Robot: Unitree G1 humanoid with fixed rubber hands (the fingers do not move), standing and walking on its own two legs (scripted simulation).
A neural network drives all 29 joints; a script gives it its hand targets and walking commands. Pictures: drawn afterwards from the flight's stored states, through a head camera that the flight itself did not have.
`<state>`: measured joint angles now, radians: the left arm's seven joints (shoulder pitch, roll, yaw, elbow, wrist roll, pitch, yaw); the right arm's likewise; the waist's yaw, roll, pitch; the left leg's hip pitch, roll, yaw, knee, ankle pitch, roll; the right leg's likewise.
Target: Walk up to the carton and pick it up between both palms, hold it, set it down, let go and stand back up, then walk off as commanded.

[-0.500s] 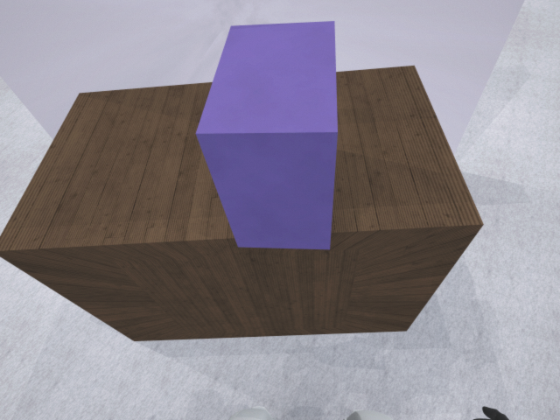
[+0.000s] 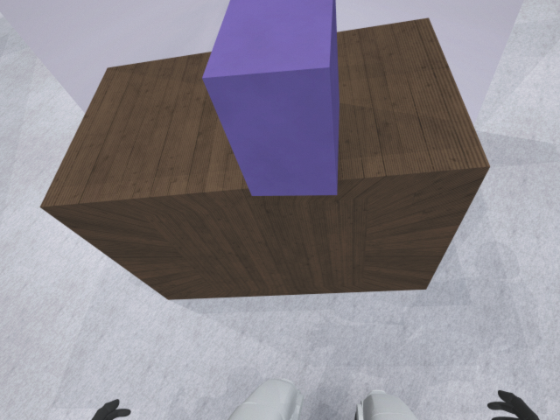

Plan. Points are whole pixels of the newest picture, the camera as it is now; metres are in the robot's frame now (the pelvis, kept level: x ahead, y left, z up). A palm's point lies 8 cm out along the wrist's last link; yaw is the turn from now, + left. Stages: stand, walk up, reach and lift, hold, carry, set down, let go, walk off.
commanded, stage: walk off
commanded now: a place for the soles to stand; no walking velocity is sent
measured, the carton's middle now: (289, 93) +0.65 +0.04 +0.05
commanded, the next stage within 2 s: none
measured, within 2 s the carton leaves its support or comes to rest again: neither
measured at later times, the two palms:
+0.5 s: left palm out of the picture -0.02 +0.42 -0.12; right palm out of the picture -0.02 -0.22 -0.11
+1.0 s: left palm out of the picture -0.17 +0.40 -0.08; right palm out of the picture -0.18 -0.23 -0.14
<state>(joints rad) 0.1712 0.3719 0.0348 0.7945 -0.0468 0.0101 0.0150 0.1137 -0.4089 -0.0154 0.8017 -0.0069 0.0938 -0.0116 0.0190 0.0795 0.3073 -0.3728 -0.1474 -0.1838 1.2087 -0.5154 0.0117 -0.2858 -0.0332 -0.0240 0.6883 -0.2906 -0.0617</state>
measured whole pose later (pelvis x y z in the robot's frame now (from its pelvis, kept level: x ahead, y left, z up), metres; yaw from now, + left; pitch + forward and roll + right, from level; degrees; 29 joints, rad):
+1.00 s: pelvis -0.27 +0.08 -0.01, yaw -1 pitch -7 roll +3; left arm 0.18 0.41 0.04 0.76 -0.05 0.04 0.01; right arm 0.18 -0.41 -0.02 0.80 0.01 0.02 -0.03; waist 0.01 0.04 0.25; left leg -0.27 -0.10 -0.09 1.02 -0.54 0.00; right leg -0.39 0.02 0.12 0.74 -0.23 -0.01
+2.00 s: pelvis -0.41 +0.04 +0.00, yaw +0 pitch -5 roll +0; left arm 0.27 0.44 0.04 0.77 -0.05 -0.04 0.01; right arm 0.40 -0.41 -0.01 0.86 -0.02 -0.05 0.01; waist -0.01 0.01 0.11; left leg -0.11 -0.06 -0.03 0.57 -0.37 0.04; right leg -0.37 0.04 0.13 0.96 -0.44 -0.01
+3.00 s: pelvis -0.36 +0.03 +0.00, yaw -1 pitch -1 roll +0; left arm 0.25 0.41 0.04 0.78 -0.05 -0.03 0.01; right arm 0.16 -0.41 -0.01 0.95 -0.01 -0.03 0.01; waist -0.01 0.02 0.04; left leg -0.34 -0.01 -0.05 0.62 -0.27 0.00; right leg -0.34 0.02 0.10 0.63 -0.27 0.02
